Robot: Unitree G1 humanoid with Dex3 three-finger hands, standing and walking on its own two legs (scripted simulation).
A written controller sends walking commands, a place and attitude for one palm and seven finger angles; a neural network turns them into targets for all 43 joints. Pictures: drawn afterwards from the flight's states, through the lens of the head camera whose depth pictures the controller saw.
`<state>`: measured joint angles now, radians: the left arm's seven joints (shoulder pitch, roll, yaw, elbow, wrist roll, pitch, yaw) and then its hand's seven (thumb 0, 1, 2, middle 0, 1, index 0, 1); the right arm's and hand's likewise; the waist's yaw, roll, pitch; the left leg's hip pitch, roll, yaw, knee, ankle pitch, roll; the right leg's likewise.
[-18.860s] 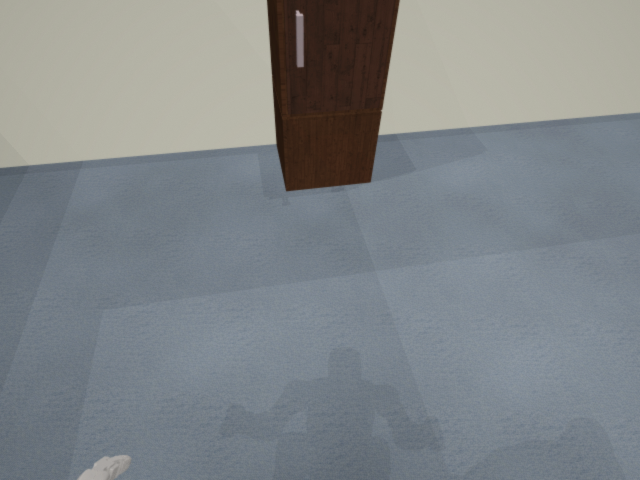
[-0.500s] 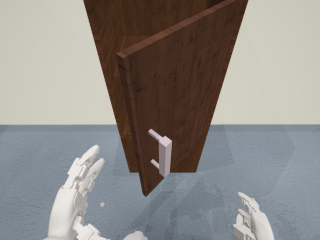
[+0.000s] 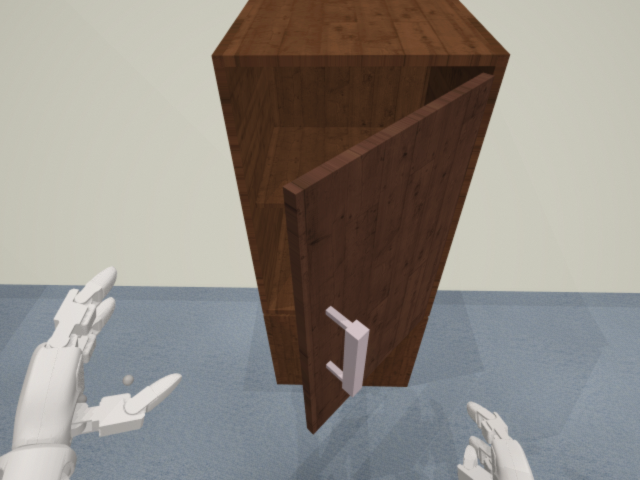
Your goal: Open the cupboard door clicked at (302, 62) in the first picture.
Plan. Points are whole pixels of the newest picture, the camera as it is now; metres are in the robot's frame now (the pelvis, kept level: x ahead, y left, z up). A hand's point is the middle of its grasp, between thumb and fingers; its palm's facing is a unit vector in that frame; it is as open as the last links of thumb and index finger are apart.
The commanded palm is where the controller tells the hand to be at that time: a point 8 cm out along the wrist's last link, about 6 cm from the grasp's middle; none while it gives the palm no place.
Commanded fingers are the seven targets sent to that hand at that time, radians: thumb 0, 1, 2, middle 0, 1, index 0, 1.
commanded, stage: draw the hand back to the body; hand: left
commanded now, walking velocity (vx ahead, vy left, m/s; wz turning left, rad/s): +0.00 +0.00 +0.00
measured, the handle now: (343, 352) +0.32 +0.00 -0.03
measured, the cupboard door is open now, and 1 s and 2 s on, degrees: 47 47 47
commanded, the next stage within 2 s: step back with the hand held close in 0.64 s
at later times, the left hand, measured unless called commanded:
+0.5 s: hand (80, 342) +0.19 +0.24 +0.17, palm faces +0.44 -0.81 -0.39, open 7.6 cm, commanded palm +0.14 +0.28 +0.19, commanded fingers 0.00 0.90 0.90 -0.20 -0.30 -0.20 -0.30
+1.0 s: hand (97, 340) +0.20 +0.23 +0.17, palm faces +0.36 -0.80 -0.48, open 7.4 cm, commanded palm +0.13 +0.27 +0.20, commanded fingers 0.00 0.90 0.90 -0.20 -0.30 -0.20 -0.30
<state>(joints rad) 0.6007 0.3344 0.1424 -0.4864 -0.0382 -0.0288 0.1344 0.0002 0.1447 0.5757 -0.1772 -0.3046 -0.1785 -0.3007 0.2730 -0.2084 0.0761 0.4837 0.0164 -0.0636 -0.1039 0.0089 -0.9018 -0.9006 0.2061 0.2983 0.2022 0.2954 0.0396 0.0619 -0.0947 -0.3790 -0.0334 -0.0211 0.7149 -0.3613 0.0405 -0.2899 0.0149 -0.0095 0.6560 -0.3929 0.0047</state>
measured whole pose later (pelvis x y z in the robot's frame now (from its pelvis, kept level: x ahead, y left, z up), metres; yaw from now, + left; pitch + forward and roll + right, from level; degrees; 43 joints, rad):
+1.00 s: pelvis -0.01 -0.03 +0.02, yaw -1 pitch +0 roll -1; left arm 0.53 0.38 0.37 -0.43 -0.05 -0.13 0.11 0.02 0.89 0.90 -0.21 -0.31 -0.21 -0.30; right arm 0.15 -0.24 0.00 0.58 0.00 -0.02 -0.08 0.01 -0.90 -0.90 0.21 0.30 0.20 0.30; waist 0.01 0.05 0.03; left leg -0.24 0.00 -0.03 0.46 -0.21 0.01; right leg -0.15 0.05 -0.01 0.39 -0.23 -0.03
